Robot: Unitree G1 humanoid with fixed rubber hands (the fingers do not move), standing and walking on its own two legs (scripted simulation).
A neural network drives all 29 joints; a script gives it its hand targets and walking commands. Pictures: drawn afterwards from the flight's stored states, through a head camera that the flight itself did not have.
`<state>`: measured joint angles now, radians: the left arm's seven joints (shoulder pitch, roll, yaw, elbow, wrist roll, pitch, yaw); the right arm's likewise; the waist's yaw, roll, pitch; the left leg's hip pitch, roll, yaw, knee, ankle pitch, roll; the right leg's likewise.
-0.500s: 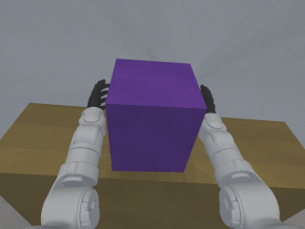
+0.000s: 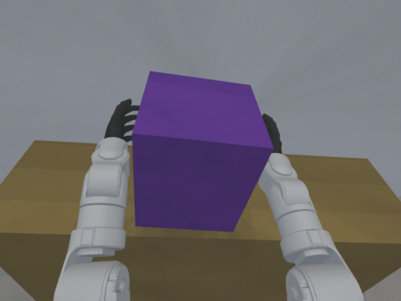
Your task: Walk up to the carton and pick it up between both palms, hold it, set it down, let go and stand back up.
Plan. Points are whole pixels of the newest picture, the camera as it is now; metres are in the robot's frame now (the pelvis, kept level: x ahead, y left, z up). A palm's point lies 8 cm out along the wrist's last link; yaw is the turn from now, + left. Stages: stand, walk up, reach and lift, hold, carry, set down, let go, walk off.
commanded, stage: reach and lift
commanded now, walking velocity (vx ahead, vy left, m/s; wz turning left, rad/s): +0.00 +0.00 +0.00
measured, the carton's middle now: (193, 155) +0.39 +0.01 +0.13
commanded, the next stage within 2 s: hold in 0.80 s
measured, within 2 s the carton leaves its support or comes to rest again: neither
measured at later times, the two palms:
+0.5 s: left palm (118, 134) +0.37 +0.15 +0.18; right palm (273, 151) +0.36 -0.15 +0.17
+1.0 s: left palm (112, 130) +0.36 +0.16 +0.20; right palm (274, 143) +0.36 -0.14 +0.19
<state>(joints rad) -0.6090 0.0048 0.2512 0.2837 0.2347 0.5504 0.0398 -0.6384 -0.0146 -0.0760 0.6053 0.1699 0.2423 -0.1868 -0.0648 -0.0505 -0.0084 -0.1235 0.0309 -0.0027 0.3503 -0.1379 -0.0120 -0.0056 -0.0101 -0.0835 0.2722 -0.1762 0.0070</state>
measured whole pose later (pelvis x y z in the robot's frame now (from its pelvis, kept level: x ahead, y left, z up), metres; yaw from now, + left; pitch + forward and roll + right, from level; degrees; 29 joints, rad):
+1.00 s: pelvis +0.00 +0.00 +0.00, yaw +0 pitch -7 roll -1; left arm -0.61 0.00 0.26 0.13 0.27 0.67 0.02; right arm -0.66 -0.05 -0.01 0.53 0.26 0.31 -0.22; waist -0.08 -0.05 0.00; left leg -0.08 0.03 -0.01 0.37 -0.16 -0.01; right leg 0.04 0.00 -0.07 0.27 -0.18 0.01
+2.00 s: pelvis +0.00 +0.00 +0.00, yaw +0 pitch -8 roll -1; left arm -0.62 0.01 0.27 0.11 0.30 0.72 -0.02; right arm -0.67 -0.03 -0.03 0.51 0.24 0.35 -0.22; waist -0.08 -0.05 0.01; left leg -0.07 0.03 -0.02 0.36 -0.15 -0.02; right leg 0.05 0.00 -0.07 0.28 -0.19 0.00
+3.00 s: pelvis -0.01 +0.00 +0.00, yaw -1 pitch -7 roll -1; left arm -0.65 0.01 0.28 0.16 0.29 0.72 -0.01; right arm -0.71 -0.03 -0.04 0.55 0.23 0.36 -0.22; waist -0.07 -0.05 0.00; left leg -0.09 0.03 -0.01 0.35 -0.13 -0.01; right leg 0.02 0.00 -0.05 0.29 -0.18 0.00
